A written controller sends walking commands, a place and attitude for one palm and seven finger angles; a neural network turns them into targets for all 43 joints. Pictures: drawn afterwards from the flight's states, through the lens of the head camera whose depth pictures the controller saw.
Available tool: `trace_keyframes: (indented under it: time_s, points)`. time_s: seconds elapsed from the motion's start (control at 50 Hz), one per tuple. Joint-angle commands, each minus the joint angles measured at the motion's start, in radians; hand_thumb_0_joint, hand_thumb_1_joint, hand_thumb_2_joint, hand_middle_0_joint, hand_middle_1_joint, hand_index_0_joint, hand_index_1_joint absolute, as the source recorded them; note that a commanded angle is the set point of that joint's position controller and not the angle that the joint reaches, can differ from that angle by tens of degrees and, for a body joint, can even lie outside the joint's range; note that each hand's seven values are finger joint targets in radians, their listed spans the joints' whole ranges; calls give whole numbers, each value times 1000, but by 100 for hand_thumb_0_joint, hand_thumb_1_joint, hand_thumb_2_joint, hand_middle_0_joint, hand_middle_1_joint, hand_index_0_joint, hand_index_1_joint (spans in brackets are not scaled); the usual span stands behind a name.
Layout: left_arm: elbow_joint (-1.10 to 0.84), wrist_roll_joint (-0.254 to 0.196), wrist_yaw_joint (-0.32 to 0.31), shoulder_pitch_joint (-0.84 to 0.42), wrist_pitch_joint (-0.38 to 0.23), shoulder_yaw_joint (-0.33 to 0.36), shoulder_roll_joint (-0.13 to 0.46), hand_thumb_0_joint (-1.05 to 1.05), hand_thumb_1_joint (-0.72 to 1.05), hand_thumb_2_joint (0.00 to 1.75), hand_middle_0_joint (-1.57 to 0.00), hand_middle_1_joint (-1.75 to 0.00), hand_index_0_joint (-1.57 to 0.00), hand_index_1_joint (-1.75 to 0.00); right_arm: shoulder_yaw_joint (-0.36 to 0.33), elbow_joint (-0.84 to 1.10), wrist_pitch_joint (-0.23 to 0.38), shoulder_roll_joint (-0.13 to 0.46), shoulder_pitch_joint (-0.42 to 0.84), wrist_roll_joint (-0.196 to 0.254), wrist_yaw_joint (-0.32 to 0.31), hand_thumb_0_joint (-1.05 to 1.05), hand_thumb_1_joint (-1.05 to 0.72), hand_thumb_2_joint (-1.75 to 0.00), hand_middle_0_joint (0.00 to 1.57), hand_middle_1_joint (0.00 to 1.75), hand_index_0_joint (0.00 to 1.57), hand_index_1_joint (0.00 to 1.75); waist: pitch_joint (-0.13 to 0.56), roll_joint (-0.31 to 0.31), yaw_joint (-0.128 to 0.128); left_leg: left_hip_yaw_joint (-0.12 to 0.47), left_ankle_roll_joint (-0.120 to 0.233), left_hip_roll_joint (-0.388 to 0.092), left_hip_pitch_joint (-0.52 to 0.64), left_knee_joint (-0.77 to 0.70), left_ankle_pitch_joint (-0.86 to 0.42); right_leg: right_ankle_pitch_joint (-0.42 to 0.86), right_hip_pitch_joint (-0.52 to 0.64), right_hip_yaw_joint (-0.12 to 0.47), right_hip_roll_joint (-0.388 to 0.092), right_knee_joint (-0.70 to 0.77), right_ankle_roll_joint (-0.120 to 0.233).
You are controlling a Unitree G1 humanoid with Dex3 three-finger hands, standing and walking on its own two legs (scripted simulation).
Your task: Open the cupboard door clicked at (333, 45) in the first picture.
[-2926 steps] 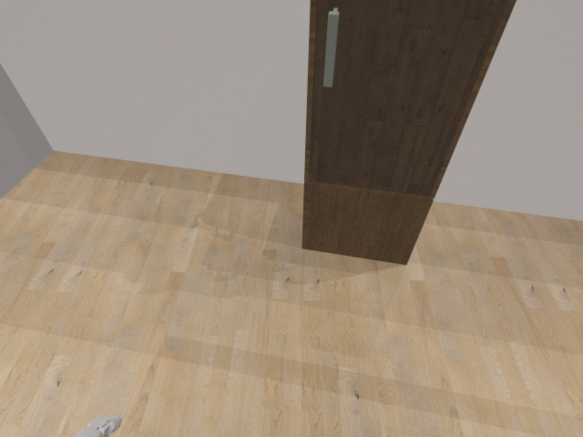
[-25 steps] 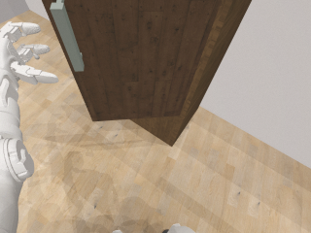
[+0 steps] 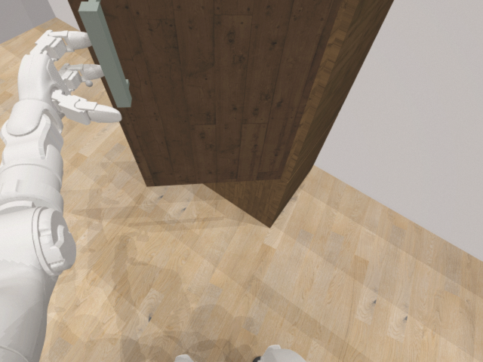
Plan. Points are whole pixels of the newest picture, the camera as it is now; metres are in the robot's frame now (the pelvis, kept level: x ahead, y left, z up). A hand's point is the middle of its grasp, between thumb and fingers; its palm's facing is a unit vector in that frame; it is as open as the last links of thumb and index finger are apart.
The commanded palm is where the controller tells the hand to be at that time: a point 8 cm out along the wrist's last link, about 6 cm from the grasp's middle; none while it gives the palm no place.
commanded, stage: slide the fingers in behind the handle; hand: left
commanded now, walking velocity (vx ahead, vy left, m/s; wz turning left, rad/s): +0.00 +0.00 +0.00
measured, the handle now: (111, 54) +0.58 +0.16 +0.15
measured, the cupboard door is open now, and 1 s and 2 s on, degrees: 41 41 42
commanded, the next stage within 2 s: close the thumb around the handle in 1.04 s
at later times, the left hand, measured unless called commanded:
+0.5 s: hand (112, 83) +0.53 +0.15 +0.14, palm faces -0.01 -1.00 +0.02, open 14.0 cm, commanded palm +0.50 +0.20 +0.14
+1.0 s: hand (111, 83) +0.52 +0.16 +0.14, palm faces +0.00 -1.00 +0.01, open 14.0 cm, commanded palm +0.50 +0.20 +0.14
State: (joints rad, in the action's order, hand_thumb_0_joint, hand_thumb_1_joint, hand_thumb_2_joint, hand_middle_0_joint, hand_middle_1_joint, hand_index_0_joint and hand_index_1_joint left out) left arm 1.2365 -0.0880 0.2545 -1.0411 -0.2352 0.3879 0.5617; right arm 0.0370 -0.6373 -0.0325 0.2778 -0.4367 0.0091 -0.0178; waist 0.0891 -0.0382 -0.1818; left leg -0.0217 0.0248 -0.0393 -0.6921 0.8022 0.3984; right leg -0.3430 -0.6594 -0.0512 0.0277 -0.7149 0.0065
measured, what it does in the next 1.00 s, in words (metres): stands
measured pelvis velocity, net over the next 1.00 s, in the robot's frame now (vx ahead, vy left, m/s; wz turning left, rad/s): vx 0.01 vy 0.00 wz -0.01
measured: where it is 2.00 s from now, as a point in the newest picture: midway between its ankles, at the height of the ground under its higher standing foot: outside the picture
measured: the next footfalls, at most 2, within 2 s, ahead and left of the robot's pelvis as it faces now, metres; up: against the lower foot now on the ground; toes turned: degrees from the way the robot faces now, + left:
none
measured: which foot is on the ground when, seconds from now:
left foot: down 0.00-1.00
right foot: down 0.00-1.00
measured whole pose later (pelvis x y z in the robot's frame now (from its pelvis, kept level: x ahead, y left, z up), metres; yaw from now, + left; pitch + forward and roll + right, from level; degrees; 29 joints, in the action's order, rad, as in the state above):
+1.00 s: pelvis +0.01 +0.00 +0.00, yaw +0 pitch +16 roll -2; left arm 1.18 -0.10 0.17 -0.99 -0.25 0.35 0.45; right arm 0.01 -0.66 -0.02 0.27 -0.46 0.00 0.00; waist 0.10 -0.04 -0.16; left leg -0.03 0.02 -0.04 -0.66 0.78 0.40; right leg -0.35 -0.63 -0.04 0.03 -0.70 0.01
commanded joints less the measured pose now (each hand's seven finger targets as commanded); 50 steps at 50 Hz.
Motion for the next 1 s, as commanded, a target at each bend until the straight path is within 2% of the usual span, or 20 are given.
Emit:
trace_keyframes:
  time_s: [0.0,0.02,0.06,0.1,0.12,0.14,0.16,0.2,0.3,0.42,0.48,0.5,0.6,0.68,0.7,0.74,0.84,0.86,0.92,0.98]
  points:
    - [-237,-22,2,-475,-79,14,241,0,-50,30,-30,-120,-30,-120,-67,54,26,178,-159,1,-14,0,-90,-90,20,30,20,30,429,-92,-5,58,10,22,313,-54,-430,392,167,27,23,59,6]
    - [-233,-23,0,-468,-82,38,269,0,-50,30,-30,-120,-30,-120,-70,49,25,183,-168,1,-15,0,-90,-90,20,30,20,30,430,-52,-5,59,12,19,304,-57,-427,397,181,28,24,60,5]
    - [-268,-38,5,-479,-92,-11,193,0,-50,30,-30,-120,-30,-120,-72,54,27,175,-167,0,-13,0,-90,-90,20,30,20,30,437,-78,-12,59,11,21,330,-61,-441,400,179,22,25,61,8]
    - [-224,-33,5,-447,-83,21,235,0,-50,30,-30,-120,-30,-120,-73,43,27,183,-171,2,-14,0,-90,-90,20,30,20,30,408,-39,-7,54,13,19,296,-67,-402,382,179,26,25,68,4]
    - [-208,-37,6,-446,-74,2,208,0,-50,30,-30,-120,-30,-120,-73,46,26,182,-169,3,-14,0,-90,-90,20,30,20,30,385,-37,-14,49,15,22,283,-73,-378,371,174,29,25,77,3]
    - [-191,-34,3,-440,-65,17,228,0,-50,30,-30,-120,-30,-120,-72,44,25,184,-173,4,-15,0,-90,-90,20,30,20,30,368,-15,-7,50,16,24,252,-79,-355,358,188,30,23,78,3]
    - [-202,-34,-2,-463,-64,-11,198,0,-50,30,-30,-120,-30,-120,-70,46,28,182,-172,3,-16,0,-90,-90,20,30,20,30,353,-42,-18,49,17,25,258,-83,-346,342,172,26,21,81,5]
    - [-201,-17,-16,-502,-64,-1,227,0,-50,30,-30,-120,-30,-120,-72,38,31,182,-176,3,-15,0,-90,-90,20,30,20,30,347,-55,-23,53,16,24,254,-82,-325,317,152,30,20,82,3]
    - [-243,-8,-41,-517,-96,-25,182,0,-50,30,-30,-120,-30,-120,-77,32,46,177,-181,-4,-8,0,-90,-90,20,30,20,30,421,-92,-25,61,10,20,327,-69,-369,323,126,28,23,72,5]
    - [-205,-12,-58,-543,-81,-1,195,0,-50,30,-30,-120,-30,-120,-75,27,51,182,-184,-5,-9,0,-90,-90,20,30,20,30,407,-53,-28,61,12,22,299,-73,-349,319,134,27,22,72,4]
    - [-231,-3,-74,-529,-93,-15,170,0,-50,30,-30,-120,-30,-120,-75,33,54,176,-180,-8,-3,0,-90,-90,20,30,20,30,434,-86,-19,58,8,23,327,-62,-392,346,127,26,23,60,5]
    - [-253,0,-81,-546,-101,0,192,0,-50,30,-30,-120,-30,-120,-75,32,55,177,-181,-10,-3,0,-90,-90,20,30,20,30,442,-90,-17,63,6,20,333,-62,-399,345,126,24,23,56,6]
    - [-220,1,-93,-536,-96,-26,142,0,-50,30,-30,-120,-30,-120,-78,31,54,175,-183,-11,1,0,-90,-90,20,30,20,30,424,-53,-26,60,7,22,319,-61,-402,357,129,23,25,55,4]
    - [-237,0,-97,-515,-95,21,184,0,-50,30,-30,-120,-30,-120,-80,33,50,177,-192,-12,2,0,-90,-90,20,30,20,30,471,-60,-4,58,6,22,338,-55,-473,417,162,25,26,44,6]
    - [-253,1,-94,-504,-98,3,165,0,-50,30,-30,-120,-30,-120,-79,38,49,173,-187,-13,5,0,-90,-90,20,30,20,30,481,-78,-1,55,4,23,345,-54,-491,433,168,25,26,41,7]
    - [-249,3,-93,-477,-98,15,178,0,-50,30,-30,-120,-30,-120,-78,40,45,171,-188,-13,5,0,-90,-90,20,30,20,30,469,-48,4,51,6,23,325,-54,-499,452,191,24,26,42,6]
    - [-285,-6,-81,-448,-101,2,152,0,-50,30,-30,-120,-30,-120,-85,43,36,169,-181,-9,7,0,-90,-90,20,30,20,30,468,-60,10,49,5,20,350,-55,-523,466,192,22,28,45,8]
    - [-293,-15,-75,-455,-99,-36,101,0,-50,30,-30,-120,-30,-120,-84,45,36,164,-177,-8,7,0,-90,-90,20,30,20,30,459,-87,1,49,5,22,368,-53,-549,474,181,20,28,46,10]
    - [-274,-25,-71,-441,-84,-30,97,0,-50,30,-30,-120,-30,-120,-87,35,32,167,-174,-6,7,0,-90,-90,20,30,20,30,425,-37,-1,52,4,17,353,-60,-524,460,177,15,29,54,6]
    - [-292,-27,-74,-457,-84,-31,96,0,-50,30,-30,-120,-30,-120,-88,33,34,165,-165,-5,5,0,-90,-90,20,30,20,30,430,-67,0,48,6,21,365,-58,-516,454,167,21,27,57,6]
